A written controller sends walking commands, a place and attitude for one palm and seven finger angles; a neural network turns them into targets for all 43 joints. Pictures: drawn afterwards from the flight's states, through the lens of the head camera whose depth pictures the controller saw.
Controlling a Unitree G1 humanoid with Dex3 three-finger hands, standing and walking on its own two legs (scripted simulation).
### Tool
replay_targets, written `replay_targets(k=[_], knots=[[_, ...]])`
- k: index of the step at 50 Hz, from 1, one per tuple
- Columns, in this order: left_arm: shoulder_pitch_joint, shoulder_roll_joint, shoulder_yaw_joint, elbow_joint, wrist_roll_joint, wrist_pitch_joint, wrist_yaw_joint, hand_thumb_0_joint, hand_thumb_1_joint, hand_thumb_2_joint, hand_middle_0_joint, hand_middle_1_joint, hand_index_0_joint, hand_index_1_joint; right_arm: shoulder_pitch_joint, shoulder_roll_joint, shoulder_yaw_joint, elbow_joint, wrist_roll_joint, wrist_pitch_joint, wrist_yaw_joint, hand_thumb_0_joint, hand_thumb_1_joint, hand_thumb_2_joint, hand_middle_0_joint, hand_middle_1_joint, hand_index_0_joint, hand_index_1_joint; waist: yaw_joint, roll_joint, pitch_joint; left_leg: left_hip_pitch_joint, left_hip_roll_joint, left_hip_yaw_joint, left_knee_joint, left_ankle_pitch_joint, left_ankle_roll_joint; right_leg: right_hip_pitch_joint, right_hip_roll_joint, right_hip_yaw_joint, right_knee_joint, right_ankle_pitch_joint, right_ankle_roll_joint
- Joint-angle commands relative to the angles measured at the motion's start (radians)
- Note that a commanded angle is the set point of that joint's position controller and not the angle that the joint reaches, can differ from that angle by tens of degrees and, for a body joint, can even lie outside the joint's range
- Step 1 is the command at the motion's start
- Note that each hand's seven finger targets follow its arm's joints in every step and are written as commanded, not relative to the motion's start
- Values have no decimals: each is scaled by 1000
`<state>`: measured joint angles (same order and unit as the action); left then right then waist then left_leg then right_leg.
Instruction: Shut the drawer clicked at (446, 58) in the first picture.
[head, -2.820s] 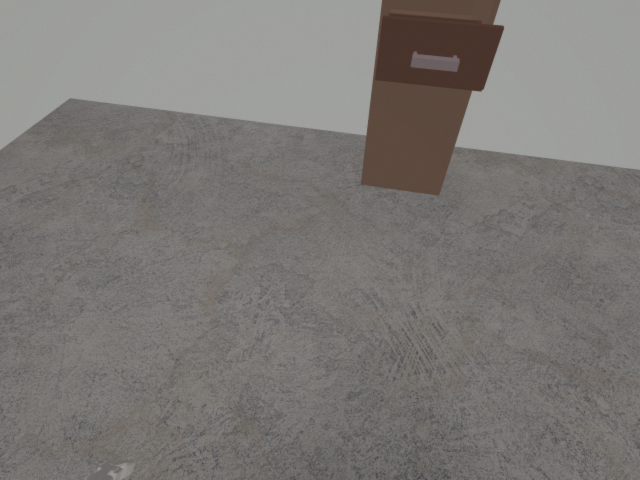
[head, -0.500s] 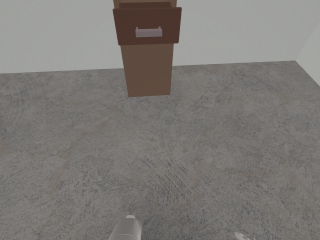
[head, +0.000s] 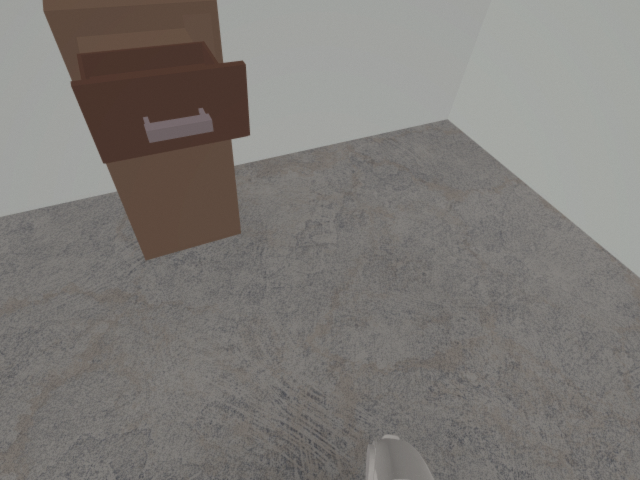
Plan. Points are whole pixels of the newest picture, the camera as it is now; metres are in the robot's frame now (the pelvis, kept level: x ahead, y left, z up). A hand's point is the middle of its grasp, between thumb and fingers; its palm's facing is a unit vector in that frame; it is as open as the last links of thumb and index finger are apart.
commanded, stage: walk to a spot facing it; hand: left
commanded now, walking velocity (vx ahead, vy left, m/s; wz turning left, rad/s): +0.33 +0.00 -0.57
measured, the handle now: (177, 122) +0.78 +0.35 +0.00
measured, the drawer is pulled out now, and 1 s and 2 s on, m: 0.30 0.30 0.30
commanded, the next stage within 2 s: turn to face it in 0.54 s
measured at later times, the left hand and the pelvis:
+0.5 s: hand (251, 369) +0.32 +0.12 -0.17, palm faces -0.22 -0.95 -0.23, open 7.2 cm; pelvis +0.21 -0.06 -0.01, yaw -15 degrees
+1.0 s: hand (257, 304) +0.45 +0.13 -0.18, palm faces -0.17 -0.97 -0.16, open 7.4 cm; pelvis +0.36 -0.03 +0.00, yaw -13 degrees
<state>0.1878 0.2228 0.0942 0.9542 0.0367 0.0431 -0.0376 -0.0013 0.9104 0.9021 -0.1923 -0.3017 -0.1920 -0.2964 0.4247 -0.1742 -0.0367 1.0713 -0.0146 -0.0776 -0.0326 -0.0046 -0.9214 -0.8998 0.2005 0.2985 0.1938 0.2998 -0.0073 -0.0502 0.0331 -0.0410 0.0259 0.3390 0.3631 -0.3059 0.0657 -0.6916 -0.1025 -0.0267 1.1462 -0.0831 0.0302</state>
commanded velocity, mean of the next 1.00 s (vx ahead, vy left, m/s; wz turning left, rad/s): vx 0.18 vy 0.00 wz -0.04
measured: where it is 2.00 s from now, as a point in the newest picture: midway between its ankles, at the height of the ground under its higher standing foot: (330, 455)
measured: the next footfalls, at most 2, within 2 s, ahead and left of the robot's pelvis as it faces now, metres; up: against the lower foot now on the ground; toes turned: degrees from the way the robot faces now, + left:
right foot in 0.30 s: +0.25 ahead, -0.13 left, +0.00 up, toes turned -18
left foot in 0.76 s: +0.47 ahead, +0.04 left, +0.00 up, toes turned -10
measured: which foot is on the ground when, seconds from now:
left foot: down 0.00-0.28, up 0.30-0.74, down 0.76-1.00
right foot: up 0.00-0.28, down 0.30-0.76, up 0.78-1.00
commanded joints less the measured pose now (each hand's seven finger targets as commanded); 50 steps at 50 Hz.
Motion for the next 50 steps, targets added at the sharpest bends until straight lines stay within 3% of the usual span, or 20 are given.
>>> replay_targets(k=[1,4,8,11,13,14,15,16,17,20,23,28,33,36,37,38,39,41,43,50], knots=[[-90,-11,-16,-75,-2,-16,-11,0,900,900,-200,-300,-200,-300,91,-99,-13,-30,-2,-26,-3,0,-900,-900,200,300,200,300,-21,129,107,78,312,-150,-168,445,-10,-122,-12,-44,-136,3,-7],[-181,-17,-23,-97,-5,-24,-13,0,900,900,-200,-300,-200,-300,153,-94,-12,-5,-10,-18,-3,0,-900,-900,200,300,200,300,-59,134,123,143,327,-130,-151,508,19,-106,2,-86,-251,-45,-24],[-223,-32,-31,-113,-7,-36,-11,0,900,900,-200,-300,-200,-300,173,-103,-13,13,-16,-5,-4,0,-900,-900,200,300,200,300,-61,162,128,187,337,-53,-87,727,27,-27,46,-141,-382,-130,-69],[-110,-7,-22,-84,-5,-52,-3,0,900,900,-200,-300,-200,-300,150,-137,-24,-3,-12,0,-1,0,-900,-900,200,300,200,300,-6,192,31,218,340,7,116,1130,12,155,132,-205,-455,-219,-118],[106,50,0,-26,-1,-74,4,0,900,900,-200,-300,-200,-300,89,-172,-33,-32,-2,2,7,0,-900,-900,200,300,200,300,104,213,-109,104,311,34,438,1110,-31,488,161,-206,-587,-157,-150],[239,133,19,13,0,-83,13,0,900,900,-200,-300,-200,-300,77,-149,-30,-61,12,6,22,0,-900,-900,200,300,200,300,160,97,-217,-168,277,32,709,776,-63,810,30,-40,-617,-37,-212],[319,229,42,23,-12,-90,30,0,900,900,-200,-300,-200,-300,55,-68,-21,-109,25,0,21,0,-900,-900,200,300,200,300,160,-105,-322,-535,78,-48,1047,-233,-129,1063,-281,518,-668,236,-362],[303,263,49,25,-35,-79,43,0,900,900,-200,-300,-200,-300,-57,-83,-24,-138,21,2,15,0,-900,-900,200,300,200,300,160,-36,-284,-639,73,-221,1163,-281,-109,1028,-324,581,-766,292,-413],[234,226,41,14,-37,-74,48,0,900,900,-200,-300,-200,-300,-77,-64,-30,-148,15,3,13,0,-900,-900,200,300,200,300,116,37,-146,-670,127,-273,1149,-175,-101,902,-303,450,-782,272,-390],[81,106,0,-16,-28,-101,53,0,900,900,-200,-300,-200,-300,-78,-49,-29,-119,-8,38,20,0,-900,-900,200,300,200,300,6,77,18,-524,180,-313,980,-23,-113,457,-184,253,-891,117,-247],[61,87,-3,-16,-12,-116,51,0,900,900,-200,-300,-200,-300,-20,-28,-28,-110,-13,61,23,0,-900,-900,200,300,200,300,-51,19,24,-474,163,-294,834,16,-132,357,-113,139,-900,143,-226],[124,101,-7,6,-16,-118,41,0,900,900,-200,-300,-200,-300,-201,-47,-21,-177,-13,50,41,0,-900,-900,200,300,200,300,1,-81,18,-510,134,-272,554,112,-144,441,-66,142,-871,160,-218],[182,122,-5,20,-15,-107,47,0,900,900,-200,-300,-200,-300,-331,-60,-10,-213,-8,31,44,0,-900,-900,200,300,200,300,49,-74,-24,-434,64,-238,324,79,-118,596,-83,185,-772,372,-195],[166,108,-19,37,-26,-104,60,0,900,900,-200,-300,-200,-300,-169,-93,-9,-136,-9,20,32,0,-900,-900,200,300,200,300,-26,-38,-117,-158,28,-229,96,253,-95,618,-37,98,-576,443,-125],[188,79,-26,35,-33,-102,61,0,900,900,-200,-300,-200,-300,-68,-158,-22,-107,-16,12,25,0,-900,-900,200,300,200,300,-56,89,-199,70,141,-341,99,546,-48,487,19,44,-401,246,-72],[251,26,-42,43,-43,-103,60,0,900,900,-200,-300,-200,-300,-3,-241,-35,-92,-18,13,22,0,-900,-900,200,300,200,300,-54,308,-282,259,382,-596,117,928,85,271,115,-47,-156,-336,-24],[243,42,-50,43,-37,-99,66,0,900,900,-200,-300,-200,-300,-20,-237,-26,-93,-3,34,20,0,-900,-900,200,300,200,300,-41,292,-242,177,429,-629,73,1009,157,264,100,7,-28,-571,-21],[162,36,-46,52,-26,-79,71,0,900,900,-200,-300,-200,-300,-133,-167,-7,-100,-4,33,6,0,-900,-900,200,300,200,300,-10,244,-67,-51,349,-578,-18,832,139,237,41,39,-38,-485,4],[112,40,-40,39,-23,-58,62,0,900,900,-200,-300,-200,-300,-197,-148,-3,-119,-4,43,8,0,-900,-900,200,300,200,300,9,215,9,-188,279,-537,-55,651,115,277,21,26,-89,-437,14],[66,28,-13,-12,-18,-21,59,0,900,900,-200,-300,-200,-300,-189,-183,-47,-142,-7,73,17,0,-900,-900,200,300,200,300,3,177,-84,-187,216,-568,-93,252,107,249,41,4,-168,-324,37]])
